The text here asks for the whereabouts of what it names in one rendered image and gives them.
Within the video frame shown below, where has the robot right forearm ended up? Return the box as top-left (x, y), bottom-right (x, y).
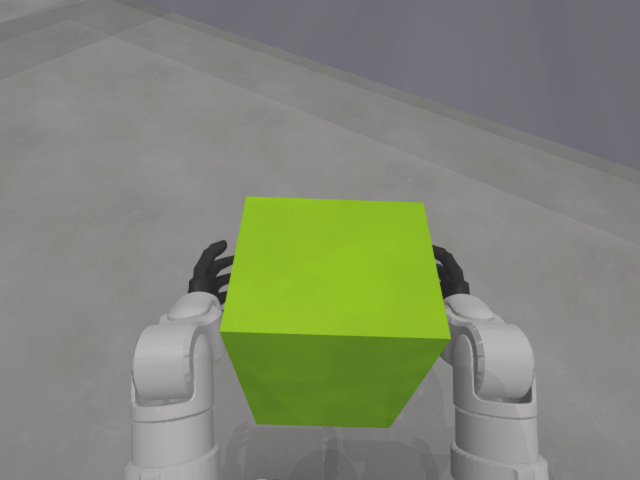
top-left (440, 294), bottom-right (549, 480)

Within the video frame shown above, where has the right robot hand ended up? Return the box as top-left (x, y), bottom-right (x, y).
top-left (432, 245), bottom-right (470, 300)

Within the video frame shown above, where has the left robot hand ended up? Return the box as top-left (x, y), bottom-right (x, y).
top-left (187, 240), bottom-right (235, 312)

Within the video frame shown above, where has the carton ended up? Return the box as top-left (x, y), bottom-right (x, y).
top-left (219, 196), bottom-right (451, 428)

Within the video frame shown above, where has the robot left forearm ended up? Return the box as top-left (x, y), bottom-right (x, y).
top-left (123, 292), bottom-right (227, 480)

